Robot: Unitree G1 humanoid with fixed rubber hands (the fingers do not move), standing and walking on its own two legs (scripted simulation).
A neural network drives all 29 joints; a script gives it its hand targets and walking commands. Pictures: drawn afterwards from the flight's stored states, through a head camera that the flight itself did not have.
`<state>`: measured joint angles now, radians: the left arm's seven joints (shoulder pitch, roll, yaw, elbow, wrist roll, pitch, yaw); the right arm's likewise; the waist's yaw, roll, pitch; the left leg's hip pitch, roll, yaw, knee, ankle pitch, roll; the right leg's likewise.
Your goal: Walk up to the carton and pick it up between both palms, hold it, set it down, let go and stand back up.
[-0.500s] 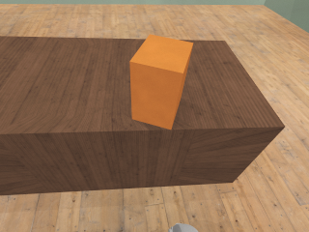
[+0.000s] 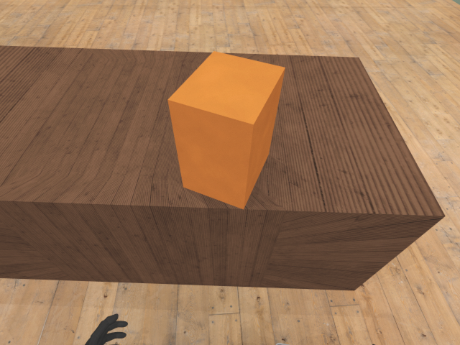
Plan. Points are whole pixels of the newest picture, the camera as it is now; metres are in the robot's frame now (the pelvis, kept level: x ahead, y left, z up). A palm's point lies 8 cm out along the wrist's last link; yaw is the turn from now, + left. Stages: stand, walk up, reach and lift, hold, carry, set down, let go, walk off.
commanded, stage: walk up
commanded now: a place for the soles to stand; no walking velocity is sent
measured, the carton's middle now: (229, 133) +0.58 +0.01 +0.01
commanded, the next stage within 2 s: none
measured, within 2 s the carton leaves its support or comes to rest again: neither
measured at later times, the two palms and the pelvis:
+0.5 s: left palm out of the picture +0.07 +0.28 -0.09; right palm out of the picture +0.13 -0.24 -0.09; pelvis +0.01 +0.01 +0.01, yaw +6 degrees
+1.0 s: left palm out of the picture +0.05 +0.26 -0.11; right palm (353, 308) +0.22 -0.22 -0.09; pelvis +0.09 +0.01 +0.01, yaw +3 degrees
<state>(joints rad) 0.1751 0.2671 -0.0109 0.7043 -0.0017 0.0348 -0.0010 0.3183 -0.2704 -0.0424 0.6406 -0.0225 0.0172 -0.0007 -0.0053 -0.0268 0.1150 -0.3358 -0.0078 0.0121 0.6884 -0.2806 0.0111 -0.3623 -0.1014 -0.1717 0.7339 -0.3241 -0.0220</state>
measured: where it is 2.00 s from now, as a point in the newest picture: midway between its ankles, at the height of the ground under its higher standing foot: outside the picture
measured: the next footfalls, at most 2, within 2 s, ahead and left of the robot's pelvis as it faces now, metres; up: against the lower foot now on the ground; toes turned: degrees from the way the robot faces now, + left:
left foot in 0.94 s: +0.16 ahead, +0.13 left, +0.00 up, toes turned -1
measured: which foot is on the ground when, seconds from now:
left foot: down 0.00-0.72, up 0.74-0.92, down 0.94-1.00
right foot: down 0.00-1.00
